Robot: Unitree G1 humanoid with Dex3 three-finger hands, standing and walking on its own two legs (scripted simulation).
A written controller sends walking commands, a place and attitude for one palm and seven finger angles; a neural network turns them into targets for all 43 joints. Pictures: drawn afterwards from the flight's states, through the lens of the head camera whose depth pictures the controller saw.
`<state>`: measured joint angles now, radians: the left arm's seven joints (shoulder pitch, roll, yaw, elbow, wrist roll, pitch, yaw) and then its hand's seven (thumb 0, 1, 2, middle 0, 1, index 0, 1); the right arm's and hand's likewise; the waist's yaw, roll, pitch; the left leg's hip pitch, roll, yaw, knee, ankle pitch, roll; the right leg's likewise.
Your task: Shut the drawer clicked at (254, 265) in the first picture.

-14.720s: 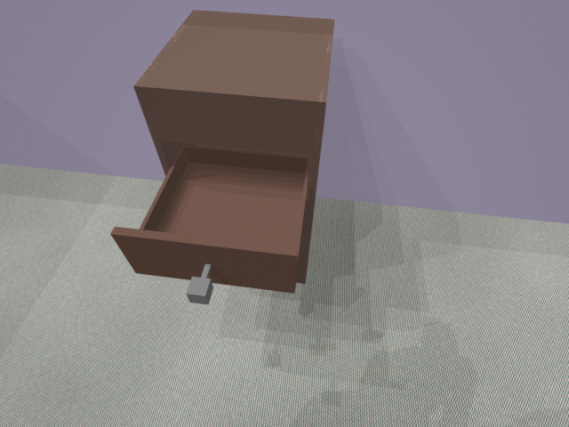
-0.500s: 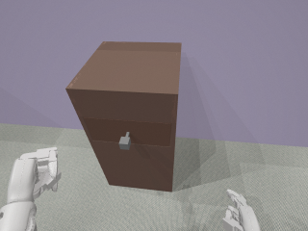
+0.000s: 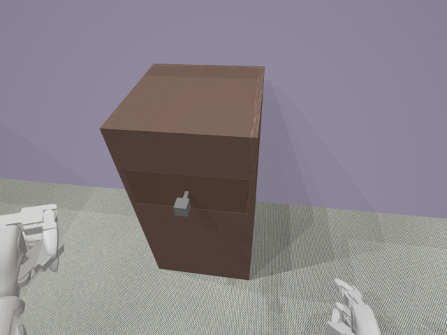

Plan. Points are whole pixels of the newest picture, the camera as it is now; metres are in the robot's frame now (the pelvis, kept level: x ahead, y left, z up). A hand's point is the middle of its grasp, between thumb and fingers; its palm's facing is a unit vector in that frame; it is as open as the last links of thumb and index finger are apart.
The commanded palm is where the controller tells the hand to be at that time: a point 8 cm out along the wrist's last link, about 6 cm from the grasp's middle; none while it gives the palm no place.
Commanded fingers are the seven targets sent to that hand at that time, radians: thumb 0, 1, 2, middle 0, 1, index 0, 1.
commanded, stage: step back with the hand held close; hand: left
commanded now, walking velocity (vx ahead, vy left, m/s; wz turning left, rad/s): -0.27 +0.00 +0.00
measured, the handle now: (184, 202) +0.54 +0.20 -0.18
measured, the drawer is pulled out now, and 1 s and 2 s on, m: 0.00 0.00 0.00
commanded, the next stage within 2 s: stop stepping back and stand still in 1.38 s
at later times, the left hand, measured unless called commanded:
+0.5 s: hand (22, 273) +0.14 +0.27 +0.17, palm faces +0.36 -0.80 -0.48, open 3.2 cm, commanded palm +0.08 +0.30 +0.18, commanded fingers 0.00 0.90 0.90 -1.40 -1.60 -1.40 -1.60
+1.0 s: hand out of the picture +0.09 +0.26 +0.17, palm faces +0.38 -0.80 -0.47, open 3.2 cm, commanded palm +0.02 +0.31 +0.18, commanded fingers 0.00 0.90 0.90 -1.40 -1.60 -1.40 -1.60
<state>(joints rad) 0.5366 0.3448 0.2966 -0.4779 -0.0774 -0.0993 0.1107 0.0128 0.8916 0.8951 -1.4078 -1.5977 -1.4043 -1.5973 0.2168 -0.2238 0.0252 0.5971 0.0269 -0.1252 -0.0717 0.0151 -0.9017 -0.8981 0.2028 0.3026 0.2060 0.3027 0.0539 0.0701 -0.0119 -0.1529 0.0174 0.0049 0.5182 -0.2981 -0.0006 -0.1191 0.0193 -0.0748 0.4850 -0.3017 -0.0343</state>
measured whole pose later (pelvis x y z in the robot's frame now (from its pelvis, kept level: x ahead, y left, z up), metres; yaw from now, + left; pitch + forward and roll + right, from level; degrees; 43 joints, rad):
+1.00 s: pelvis -0.10 +0.02 -0.01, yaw +2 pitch +1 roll -2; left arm 0.61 0.42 0.40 -0.62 -0.03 -0.27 0.16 0.01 0.89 0.90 -1.41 -1.60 -1.41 -1.60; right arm 0.18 -0.21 -0.02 0.59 0.00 -0.06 -0.05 0.01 -0.90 -0.90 0.20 0.30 0.21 0.30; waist -0.01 0.00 0.05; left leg -0.47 -0.01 -0.03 0.66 -0.29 0.02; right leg -0.38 0.04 -0.02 0.55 -0.19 -0.01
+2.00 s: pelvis -0.25 +0.03 -0.01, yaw -1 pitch -3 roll -3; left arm 0.56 0.37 0.36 -0.54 -0.05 -0.19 0.16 0.01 0.89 0.90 -1.41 -1.60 -1.41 -1.60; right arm 0.25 -0.19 0.01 0.63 0.00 -0.08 -0.09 0.01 -0.90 -0.90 0.20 0.30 0.21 0.30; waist -0.01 0.00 -0.02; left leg -0.41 -0.01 -0.01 0.58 -0.15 0.04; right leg -0.20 0.04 -0.02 0.68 -0.49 -0.02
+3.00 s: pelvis -0.26 +0.05 +0.00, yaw +4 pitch +0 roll -1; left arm 0.34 0.23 0.03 1.01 0.01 0.03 0.03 0.01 0.91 0.89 -0.91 -1.14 -0.91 -1.11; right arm 0.27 -0.16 0.00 1.02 -0.02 0.03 -0.02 0.01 -0.91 -0.90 0.20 0.30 0.20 0.30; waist 0.02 -0.03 0.07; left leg -0.30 0.00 0.00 0.51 -0.20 0.02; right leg -0.15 0.01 -0.08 0.46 -0.30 -0.02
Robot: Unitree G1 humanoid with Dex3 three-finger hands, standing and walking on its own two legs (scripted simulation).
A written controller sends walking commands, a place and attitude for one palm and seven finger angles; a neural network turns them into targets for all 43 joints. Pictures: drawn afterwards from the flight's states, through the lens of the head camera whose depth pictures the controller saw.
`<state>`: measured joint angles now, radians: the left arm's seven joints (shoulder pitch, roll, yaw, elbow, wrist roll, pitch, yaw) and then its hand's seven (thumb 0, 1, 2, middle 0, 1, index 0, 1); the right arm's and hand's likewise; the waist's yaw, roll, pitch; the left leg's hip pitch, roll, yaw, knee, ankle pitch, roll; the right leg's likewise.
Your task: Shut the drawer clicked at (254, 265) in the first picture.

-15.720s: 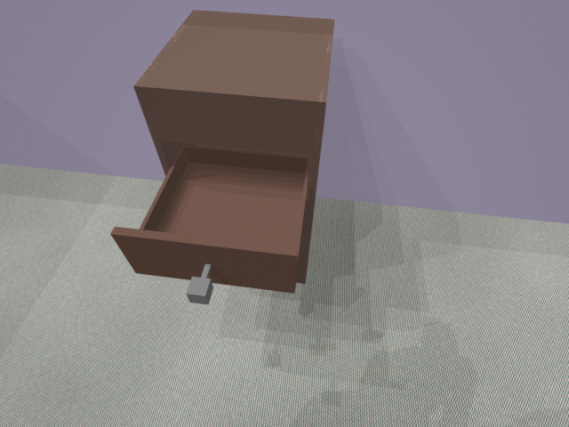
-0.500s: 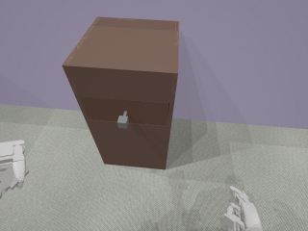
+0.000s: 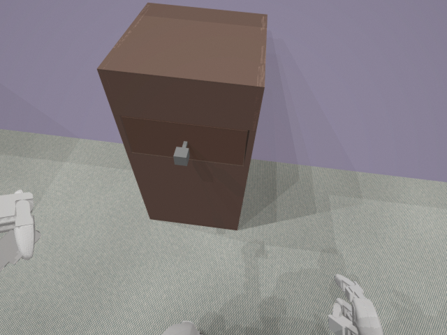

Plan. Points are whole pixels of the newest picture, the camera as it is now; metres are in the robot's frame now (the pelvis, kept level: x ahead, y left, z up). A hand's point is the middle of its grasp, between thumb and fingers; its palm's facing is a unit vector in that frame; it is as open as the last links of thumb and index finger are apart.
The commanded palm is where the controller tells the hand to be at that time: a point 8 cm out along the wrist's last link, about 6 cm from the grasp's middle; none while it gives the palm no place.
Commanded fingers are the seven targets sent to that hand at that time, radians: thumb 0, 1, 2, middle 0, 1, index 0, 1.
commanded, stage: step back with the hand held close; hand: left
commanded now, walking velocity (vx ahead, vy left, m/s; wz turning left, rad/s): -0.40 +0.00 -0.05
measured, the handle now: (183, 151) +0.65 +0.16 -0.17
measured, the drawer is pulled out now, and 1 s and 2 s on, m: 0.00 0.00 0.00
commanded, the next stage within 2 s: stop stepping back and stand still in 0.38 s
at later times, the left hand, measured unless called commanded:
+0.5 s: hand (43, 304) +0.13 +0.19 +0.19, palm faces +0.16 -0.84 -0.52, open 3.2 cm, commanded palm +0.06 +0.25 +0.19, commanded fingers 0.00 0.90 0.90 -1.40 -1.60 -1.40 -1.60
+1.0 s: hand out of the picture +0.05 +0.25 +0.17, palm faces +0.37 -0.86 -0.35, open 3.2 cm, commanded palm -0.01 +0.28 +0.19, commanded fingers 0.00 0.90 0.90 -1.40 -1.60 -1.40 -1.60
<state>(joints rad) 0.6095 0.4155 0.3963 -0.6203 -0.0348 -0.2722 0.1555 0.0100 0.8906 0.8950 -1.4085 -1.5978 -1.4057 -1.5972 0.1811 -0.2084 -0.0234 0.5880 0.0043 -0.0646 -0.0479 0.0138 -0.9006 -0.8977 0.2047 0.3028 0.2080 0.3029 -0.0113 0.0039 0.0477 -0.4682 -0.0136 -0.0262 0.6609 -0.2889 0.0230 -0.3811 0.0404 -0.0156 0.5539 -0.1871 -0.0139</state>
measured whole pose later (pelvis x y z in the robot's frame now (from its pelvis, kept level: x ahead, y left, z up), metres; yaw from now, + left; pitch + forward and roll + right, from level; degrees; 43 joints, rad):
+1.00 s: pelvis -0.15 +0.01 +0.00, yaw -3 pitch -3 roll -3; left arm 0.56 0.37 0.36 -0.54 -0.05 -0.19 0.16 0.01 0.89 0.90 -1.41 -1.60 -1.41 -1.60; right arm 0.25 -0.19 0.01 0.63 0.00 -0.08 -0.09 0.01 -0.90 -0.90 0.20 0.30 0.21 0.30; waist -0.01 0.00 -0.02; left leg -0.41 -0.01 -0.01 0.58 -0.15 0.04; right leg -0.20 0.04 -0.02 0.68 -0.49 -0.02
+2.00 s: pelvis -0.16 +0.03 +0.01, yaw +2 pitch +0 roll -1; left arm 0.34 0.23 0.03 1.01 0.01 0.03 0.03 0.01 0.91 0.89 -0.91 -1.14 -0.91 -1.11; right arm 0.27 -0.16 0.00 1.02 -0.02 0.03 -0.02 0.01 -0.91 -0.90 0.20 0.30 0.20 0.30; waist 0.02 -0.03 0.07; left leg -0.30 0.00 0.00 0.51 -0.20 0.02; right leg -0.15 0.01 -0.08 0.46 -0.30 -0.02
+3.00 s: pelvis -0.15 +0.02 +0.02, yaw +0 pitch -1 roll +0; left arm 0.35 0.09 0.01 1.15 0.01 -0.01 0.04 0.00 0.91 0.90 -0.20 -0.30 -0.20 -0.30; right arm 0.31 -0.09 -0.02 1.15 -0.01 0.00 -0.04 0.00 -0.91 -0.90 0.20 0.30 0.20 0.30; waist 0.00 0.01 0.05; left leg -0.23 0.01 0.03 0.45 -0.19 0.00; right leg -0.11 0.02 -0.06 0.43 -0.30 -0.04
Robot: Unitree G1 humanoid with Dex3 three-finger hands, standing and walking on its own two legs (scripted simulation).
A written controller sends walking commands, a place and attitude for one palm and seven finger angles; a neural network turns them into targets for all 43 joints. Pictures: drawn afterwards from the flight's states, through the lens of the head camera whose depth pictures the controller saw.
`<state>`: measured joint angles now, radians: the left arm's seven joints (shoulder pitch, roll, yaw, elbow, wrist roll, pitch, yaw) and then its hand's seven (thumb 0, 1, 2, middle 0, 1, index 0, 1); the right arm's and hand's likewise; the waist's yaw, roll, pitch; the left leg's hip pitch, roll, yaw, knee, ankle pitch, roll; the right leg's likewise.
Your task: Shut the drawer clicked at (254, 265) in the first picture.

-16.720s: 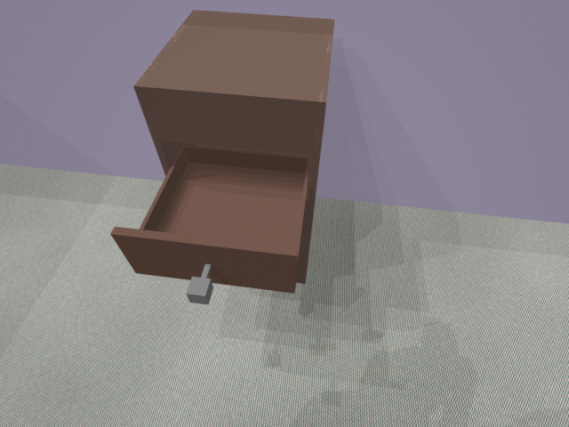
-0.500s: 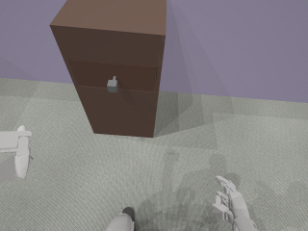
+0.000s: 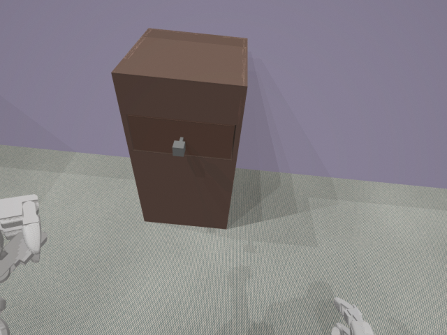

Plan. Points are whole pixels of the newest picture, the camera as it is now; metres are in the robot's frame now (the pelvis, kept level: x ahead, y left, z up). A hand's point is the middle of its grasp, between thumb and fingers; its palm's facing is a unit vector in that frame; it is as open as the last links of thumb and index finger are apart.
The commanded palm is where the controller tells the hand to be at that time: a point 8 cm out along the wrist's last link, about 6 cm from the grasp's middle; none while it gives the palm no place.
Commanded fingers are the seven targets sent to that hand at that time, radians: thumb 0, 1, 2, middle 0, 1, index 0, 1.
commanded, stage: stop stepping back and stand still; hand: left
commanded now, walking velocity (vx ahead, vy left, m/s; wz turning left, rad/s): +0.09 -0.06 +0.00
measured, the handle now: (180, 145) +0.79 +0.19 -0.17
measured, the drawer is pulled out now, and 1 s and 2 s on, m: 0.00 0.00 0.00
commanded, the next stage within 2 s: let the arm hang, fingers relaxed in 0.50 s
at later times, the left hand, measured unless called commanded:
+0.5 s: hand (25, 238) +0.18 +0.26 +0.18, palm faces +0.36 -0.80 -0.48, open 3.2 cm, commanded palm +0.11 +0.30 +0.19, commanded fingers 0.00 0.90 0.90 -1.40 -1.60 -1.40 -1.60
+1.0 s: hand out of the picture -0.04 +0.22 -0.17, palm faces +0.11 -0.97 -0.22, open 3.6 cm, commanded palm none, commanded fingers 0.00 0.90 0.90 -0.56 -0.69 -0.56 -0.69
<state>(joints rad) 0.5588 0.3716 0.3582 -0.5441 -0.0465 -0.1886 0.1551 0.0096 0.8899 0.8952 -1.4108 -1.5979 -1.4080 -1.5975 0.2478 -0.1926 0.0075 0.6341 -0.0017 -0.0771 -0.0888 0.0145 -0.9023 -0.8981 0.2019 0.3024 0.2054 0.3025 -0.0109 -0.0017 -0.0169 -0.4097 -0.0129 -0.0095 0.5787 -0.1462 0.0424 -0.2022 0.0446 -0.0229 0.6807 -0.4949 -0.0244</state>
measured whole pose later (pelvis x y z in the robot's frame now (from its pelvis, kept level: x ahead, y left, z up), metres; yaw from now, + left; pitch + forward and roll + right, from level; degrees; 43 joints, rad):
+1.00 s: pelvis -0.01 +0.02 +0.01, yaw +4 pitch +0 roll -1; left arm 0.34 0.23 0.03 1.01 0.01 0.03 0.03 0.01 0.91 0.89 -0.91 -1.14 -0.91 -1.11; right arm 0.27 -0.16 0.00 1.02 -0.02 0.03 -0.02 0.01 -0.91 -0.90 0.20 0.30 0.20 0.30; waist 0.02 -0.03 0.07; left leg -0.30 0.00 0.00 0.51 -0.20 0.02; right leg -0.15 0.01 -0.08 0.46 -0.30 -0.02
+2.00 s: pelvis +0.00 +0.01 +0.01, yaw +3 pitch -1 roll +0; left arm 0.35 0.09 0.01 1.15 0.01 -0.01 0.04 0.00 0.91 0.90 -0.20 -0.30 -0.20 -0.30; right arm 0.31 -0.09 -0.02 1.15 -0.01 0.00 -0.04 0.00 -0.91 -0.90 0.20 0.30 0.20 0.30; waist 0.00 0.01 0.05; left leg -0.23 0.01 0.03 0.45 -0.19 0.00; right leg -0.11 0.02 -0.06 0.43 -0.30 -0.04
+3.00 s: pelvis +0.01 -0.01 +0.01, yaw +3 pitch -2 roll +0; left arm 0.35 0.09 0.01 1.14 0.00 -0.02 0.05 0.00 0.91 0.90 -0.20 -0.30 -0.20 -0.30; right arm 0.31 -0.09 -0.01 1.16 -0.01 0.00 -0.05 0.00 -0.91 -0.90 0.20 0.30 0.20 0.30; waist 0.00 0.01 0.05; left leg -0.21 0.03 0.01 0.44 -0.20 -0.03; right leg -0.08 0.04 -0.07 0.42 -0.31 -0.06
